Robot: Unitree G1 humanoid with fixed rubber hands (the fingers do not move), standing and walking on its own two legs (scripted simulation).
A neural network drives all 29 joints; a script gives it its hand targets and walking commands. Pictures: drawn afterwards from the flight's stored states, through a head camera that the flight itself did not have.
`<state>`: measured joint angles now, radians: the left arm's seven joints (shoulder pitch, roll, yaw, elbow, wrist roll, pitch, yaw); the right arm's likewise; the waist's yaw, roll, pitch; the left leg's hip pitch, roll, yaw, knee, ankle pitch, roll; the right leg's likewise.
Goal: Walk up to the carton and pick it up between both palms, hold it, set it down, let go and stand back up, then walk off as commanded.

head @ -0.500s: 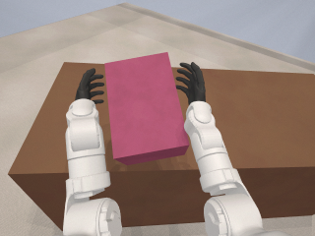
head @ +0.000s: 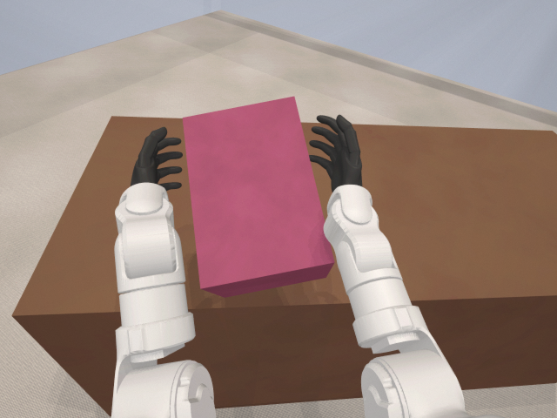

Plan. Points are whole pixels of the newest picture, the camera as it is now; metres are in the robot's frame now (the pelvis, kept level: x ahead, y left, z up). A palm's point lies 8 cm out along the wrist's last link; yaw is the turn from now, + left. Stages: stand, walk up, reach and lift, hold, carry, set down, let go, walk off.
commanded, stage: hold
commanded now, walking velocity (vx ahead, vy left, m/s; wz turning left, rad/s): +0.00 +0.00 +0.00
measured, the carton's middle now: (257, 201) +0.39 -0.01 +0.11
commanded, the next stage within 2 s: none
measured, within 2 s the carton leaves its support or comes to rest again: neither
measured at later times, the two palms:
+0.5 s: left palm (151, 182) +0.36 +0.14 +0.18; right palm (344, 171) +0.36 -0.12 +0.19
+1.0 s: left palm (150, 187) +0.35 +0.14 +0.18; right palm (346, 176) +0.35 -0.12 +0.19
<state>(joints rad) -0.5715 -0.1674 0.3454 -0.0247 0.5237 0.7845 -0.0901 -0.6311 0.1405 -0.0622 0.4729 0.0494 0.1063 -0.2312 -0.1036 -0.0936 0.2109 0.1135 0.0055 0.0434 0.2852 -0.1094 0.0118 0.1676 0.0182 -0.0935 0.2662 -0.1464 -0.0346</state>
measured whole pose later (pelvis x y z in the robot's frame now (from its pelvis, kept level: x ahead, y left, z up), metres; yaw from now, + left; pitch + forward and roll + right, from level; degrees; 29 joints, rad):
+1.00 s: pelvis -0.01 +0.00 +0.00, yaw +0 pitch -16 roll +0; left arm -0.61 -0.16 0.36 0.02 0.53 0.79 -0.10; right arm -0.67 0.15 -0.12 0.52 0.01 0.09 -0.21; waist -0.10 -0.10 0.20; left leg 0.09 0.00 0.04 0.26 -0.09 0.02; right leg 0.14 0.01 -0.10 0.27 -0.14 -0.03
